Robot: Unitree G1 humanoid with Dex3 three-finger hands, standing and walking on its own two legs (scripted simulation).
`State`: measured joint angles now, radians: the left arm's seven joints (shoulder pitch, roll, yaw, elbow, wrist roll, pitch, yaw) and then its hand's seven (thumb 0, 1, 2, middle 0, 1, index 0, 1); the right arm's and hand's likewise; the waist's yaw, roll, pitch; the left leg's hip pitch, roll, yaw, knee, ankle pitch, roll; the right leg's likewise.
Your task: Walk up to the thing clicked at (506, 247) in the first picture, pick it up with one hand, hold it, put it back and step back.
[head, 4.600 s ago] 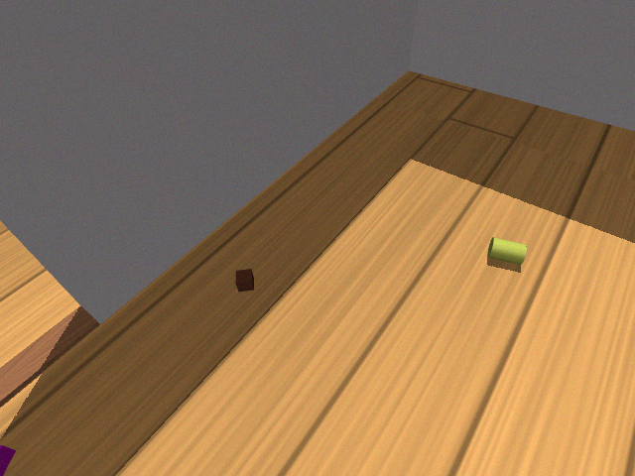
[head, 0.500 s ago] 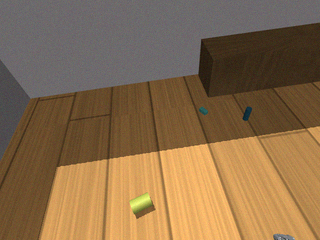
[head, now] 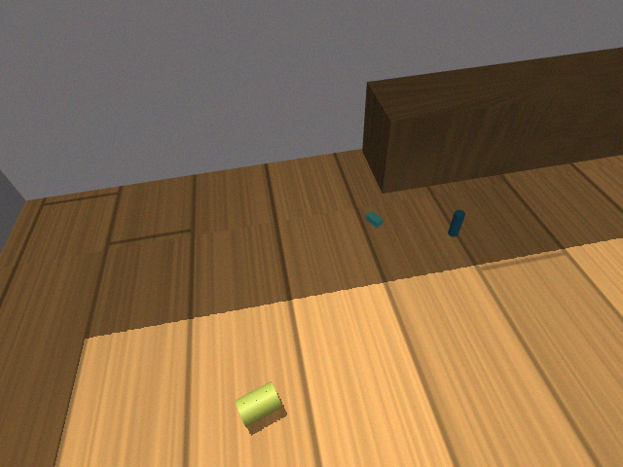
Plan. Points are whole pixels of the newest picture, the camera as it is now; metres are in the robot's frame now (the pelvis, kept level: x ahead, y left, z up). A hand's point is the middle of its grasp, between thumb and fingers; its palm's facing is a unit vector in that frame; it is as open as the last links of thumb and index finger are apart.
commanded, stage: walk up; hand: left
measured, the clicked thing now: (258, 403) +0.45 +0.22 -0.74
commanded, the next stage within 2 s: stand in 0.30 s
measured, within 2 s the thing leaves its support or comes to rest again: neither
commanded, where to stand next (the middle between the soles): +0.03 -0.01 m, yaw +0 degrees
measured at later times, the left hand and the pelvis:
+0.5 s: hand out of the picture +0.09 +0.26 -0.15, palm faces -0.01 -0.94 -0.34, open 7.4 cm; pelvis +0.01 +0.00 +0.00, yaw +0 degrees
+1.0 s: hand out of the picture +0.08 +0.25 -0.15, palm faces -0.02 -0.94 -0.34, open 7.4 cm; pelvis +0.01 +0.00 +0.00, yaw +1 degrees
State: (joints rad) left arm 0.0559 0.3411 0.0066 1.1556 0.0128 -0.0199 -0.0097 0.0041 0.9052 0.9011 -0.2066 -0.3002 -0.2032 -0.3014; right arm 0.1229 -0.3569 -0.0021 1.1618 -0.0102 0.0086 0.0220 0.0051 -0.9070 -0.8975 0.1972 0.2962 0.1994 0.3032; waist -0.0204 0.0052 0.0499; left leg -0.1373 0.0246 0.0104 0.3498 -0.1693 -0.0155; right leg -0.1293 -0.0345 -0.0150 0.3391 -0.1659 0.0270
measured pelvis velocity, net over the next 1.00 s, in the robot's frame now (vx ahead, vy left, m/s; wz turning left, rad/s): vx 0.01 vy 0.00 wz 0.01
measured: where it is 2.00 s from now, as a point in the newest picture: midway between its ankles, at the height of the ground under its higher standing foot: outside the picture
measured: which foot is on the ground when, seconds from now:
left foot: down 0.00-1.00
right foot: down 0.00-1.00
